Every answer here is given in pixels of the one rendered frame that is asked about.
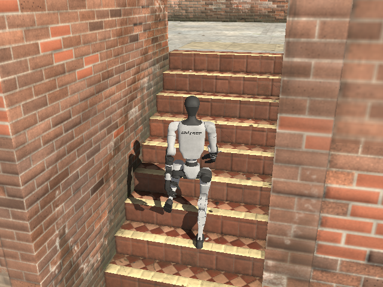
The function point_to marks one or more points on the right robot upper arm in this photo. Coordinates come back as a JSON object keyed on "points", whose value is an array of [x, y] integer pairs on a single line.
{"points": [[212, 136]]}

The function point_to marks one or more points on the left robot hand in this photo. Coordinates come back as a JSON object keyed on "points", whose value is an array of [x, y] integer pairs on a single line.
{"points": [[168, 188]]}

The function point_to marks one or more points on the right robot hand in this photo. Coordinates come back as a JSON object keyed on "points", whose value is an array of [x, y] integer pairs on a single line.
{"points": [[208, 156]]}

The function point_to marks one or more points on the robot left forearm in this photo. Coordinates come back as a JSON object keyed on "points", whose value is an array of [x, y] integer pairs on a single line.
{"points": [[168, 166]]}

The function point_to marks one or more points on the right robot thigh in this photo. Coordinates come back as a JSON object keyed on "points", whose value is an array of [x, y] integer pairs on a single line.
{"points": [[205, 182]]}

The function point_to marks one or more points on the robot right forearm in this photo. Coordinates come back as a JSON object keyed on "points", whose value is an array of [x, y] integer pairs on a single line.
{"points": [[214, 155]]}

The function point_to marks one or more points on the left robot upper arm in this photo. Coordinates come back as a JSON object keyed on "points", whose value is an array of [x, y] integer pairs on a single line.
{"points": [[171, 137]]}

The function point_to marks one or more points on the humanoid robot head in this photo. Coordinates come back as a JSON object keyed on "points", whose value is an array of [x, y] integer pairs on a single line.
{"points": [[192, 105]]}

